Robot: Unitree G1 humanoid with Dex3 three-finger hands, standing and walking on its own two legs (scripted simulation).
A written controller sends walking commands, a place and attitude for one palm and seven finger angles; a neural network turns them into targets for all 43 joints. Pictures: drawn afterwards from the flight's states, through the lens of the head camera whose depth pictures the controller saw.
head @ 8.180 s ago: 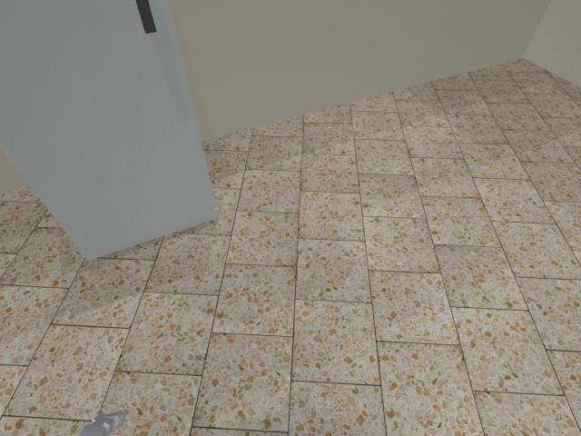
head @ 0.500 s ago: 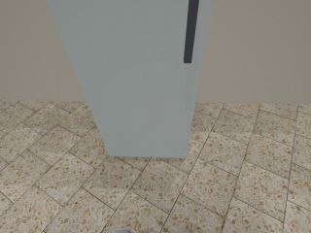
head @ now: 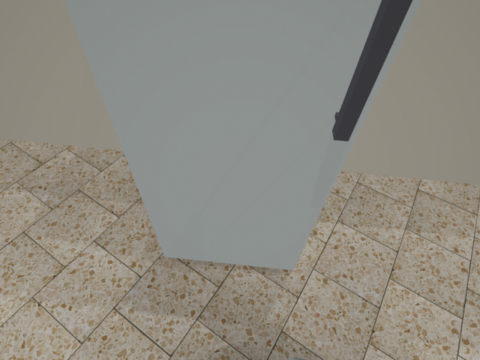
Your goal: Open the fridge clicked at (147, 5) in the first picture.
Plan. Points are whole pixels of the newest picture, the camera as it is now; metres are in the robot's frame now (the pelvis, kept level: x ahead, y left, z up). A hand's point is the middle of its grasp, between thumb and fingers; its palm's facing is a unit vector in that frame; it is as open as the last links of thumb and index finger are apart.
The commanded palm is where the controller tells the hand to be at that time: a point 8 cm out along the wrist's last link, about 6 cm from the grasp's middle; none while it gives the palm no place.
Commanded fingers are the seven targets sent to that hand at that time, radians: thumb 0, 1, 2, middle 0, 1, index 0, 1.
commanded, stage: come to a stop and stand still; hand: right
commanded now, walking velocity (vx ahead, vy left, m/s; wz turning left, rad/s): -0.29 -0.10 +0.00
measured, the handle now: (370, 49) +0.52 -0.14 +0.26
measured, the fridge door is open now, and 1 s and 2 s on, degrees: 0 0 0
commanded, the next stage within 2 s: look again from close up in 1.70 s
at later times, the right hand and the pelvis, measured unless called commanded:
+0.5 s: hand out of the picture +0.05 -0.18 -0.17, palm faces +0.03 +0.96 -0.28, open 7.4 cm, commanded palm none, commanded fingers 0.00 -0.90 -0.90 0.20 0.30 0.20 0.30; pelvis +0.01 +0.02 -0.01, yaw +1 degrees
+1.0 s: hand out of the picture +0.01 -0.17 -0.17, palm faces +0.03 +0.98 -0.22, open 7.4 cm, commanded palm none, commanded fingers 0.00 -0.90 -0.90 0.20 0.30 0.20 0.30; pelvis -0.04 +0.02 +0.00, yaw -1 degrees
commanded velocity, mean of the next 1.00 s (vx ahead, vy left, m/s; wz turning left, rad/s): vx -0.06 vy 0.01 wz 0.00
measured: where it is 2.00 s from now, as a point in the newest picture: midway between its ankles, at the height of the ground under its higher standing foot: outside the picture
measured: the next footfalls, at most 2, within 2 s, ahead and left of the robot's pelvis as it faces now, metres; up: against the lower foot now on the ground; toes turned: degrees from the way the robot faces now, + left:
right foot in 0.12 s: +0.12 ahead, -0.13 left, +0.00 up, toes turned -5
left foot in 0.46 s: +0.05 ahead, +0.13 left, +0.01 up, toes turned +3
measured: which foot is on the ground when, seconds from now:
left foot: down 0.00-0.18, up 0.20-0.44, down 0.46-1.00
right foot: up 0.00-0.10, down 0.12-0.46, up 0.48-0.66, down 0.68-1.00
